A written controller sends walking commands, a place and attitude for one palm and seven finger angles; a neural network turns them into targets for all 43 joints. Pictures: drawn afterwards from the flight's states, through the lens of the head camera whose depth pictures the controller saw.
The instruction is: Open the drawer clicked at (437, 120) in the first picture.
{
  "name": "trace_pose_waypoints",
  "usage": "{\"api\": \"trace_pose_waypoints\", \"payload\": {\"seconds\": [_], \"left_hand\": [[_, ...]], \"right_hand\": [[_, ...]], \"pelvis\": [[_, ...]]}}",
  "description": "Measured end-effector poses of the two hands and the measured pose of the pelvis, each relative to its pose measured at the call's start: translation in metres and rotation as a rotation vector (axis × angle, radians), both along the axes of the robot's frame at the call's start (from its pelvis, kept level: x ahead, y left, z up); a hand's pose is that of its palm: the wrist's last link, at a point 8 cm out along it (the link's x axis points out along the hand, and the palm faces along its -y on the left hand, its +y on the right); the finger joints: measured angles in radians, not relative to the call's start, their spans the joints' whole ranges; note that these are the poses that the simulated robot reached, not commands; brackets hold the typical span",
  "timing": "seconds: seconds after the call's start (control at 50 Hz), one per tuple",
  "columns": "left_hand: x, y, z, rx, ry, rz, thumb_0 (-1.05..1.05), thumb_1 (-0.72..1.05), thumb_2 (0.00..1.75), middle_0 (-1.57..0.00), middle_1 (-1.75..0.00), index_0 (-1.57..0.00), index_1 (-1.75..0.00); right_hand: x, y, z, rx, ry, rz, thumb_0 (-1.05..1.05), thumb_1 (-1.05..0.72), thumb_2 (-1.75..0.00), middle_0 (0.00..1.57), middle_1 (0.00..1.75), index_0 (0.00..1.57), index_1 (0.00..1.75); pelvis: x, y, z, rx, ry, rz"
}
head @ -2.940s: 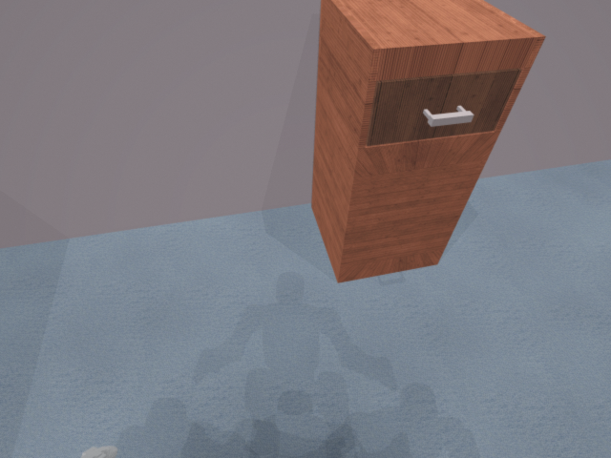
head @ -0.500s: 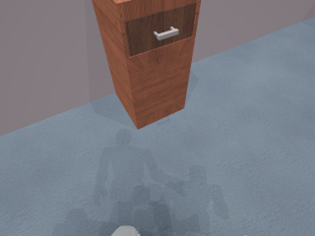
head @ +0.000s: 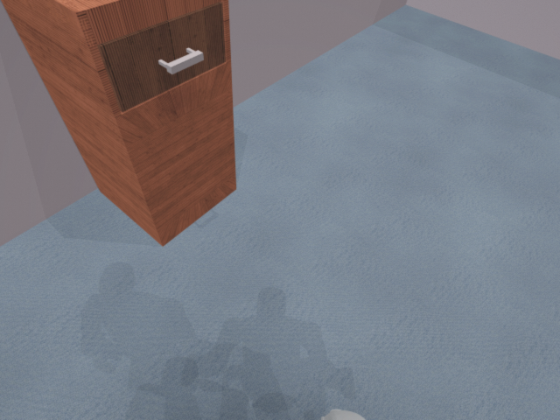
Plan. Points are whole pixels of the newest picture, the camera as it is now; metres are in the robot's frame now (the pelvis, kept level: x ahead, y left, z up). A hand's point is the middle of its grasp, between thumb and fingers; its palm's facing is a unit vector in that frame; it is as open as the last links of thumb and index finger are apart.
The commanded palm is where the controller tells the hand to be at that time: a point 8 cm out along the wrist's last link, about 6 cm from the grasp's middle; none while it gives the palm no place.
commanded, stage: walk to a spot facing it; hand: left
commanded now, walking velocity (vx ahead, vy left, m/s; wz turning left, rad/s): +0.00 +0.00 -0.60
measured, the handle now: (180, 59) +0.98 +0.34 -0.03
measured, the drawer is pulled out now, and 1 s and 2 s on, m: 0.00 0.00 0.00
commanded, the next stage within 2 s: none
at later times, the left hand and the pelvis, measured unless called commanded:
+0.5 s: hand out of the picture +0.14 +0.17 -0.18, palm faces -0.23 -0.95 -0.19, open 7.4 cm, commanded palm none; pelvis +0.07 -0.02 -0.01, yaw -17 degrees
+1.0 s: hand (287, 265) +0.44 +0.00 -0.17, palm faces -0.62 -0.77 -0.14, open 7.4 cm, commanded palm none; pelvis +0.24 -0.07 -0.01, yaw -36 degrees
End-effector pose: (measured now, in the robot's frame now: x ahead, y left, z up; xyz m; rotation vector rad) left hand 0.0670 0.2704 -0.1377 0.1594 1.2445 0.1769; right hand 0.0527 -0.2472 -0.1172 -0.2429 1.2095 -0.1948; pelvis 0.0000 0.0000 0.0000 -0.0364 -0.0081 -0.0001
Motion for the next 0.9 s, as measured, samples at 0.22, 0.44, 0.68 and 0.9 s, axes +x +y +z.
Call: {"api": "trace_pose_waypoints", "payload": {"seconds": [0.22, 0.44, 0.68, 0.9], "left_hand": [[0.084, -0.072, 0.005, 0.024, -0.137, -0.228, 0.0, 0.9, 0.9, -0.2, -0.3, -0.2, -0.3], [0.075, -0.068, -0.001, -0.012, 0.006, -0.276, 0.0, 0.9, 0.9, -0.2, -0.3, -0.21, -0.3], [0.173, -0.042, -0.017, -0.039, 0.091, -0.384, 0.01, 0.9, 0.9, -0.2, -0.3, -0.2, -0.3], [0.327, -0.14, -0.006, -0.071, -0.001, -0.603, 0.0, 0.91, 0.9, -0.19, -0.3, -0.2, -0.29]], "right_hand": [[-0.093, -0.048, -0.037, 0.04, 0.175, -0.224, 0.0, -0.9, -0.9, 0.2, 0.3, 0.2, 0.3], [-0.008, -0.05, -0.006, 0.025, -0.055, -0.259, 0.01, -0.91, -0.9, 0.2, 0.29, 0.19, 0.3], [0.034, 0.002, 0.007, -0.013, -0.11, -0.398, 0.0, -0.9, -0.9, 0.2, 0.3, 0.2, 0.3], [-0.027, 0.066, -0.008, 0.133, 0.203, -0.705, 0.0, -0.91, -0.9, 0.2, 0.3, 0.2, 0.3]], "pelvis": [[0.003, -0.033, -0.018, 0.009, 0.003, -0.139], [0.046, -0.026, -0.004, 0.02, 0.002, -0.264], [0.128, -0.003, -0.002, -0.008, -0.012, -0.443], [0.201, -0.033, 0.0, 0.013, -0.004, -0.575]]}}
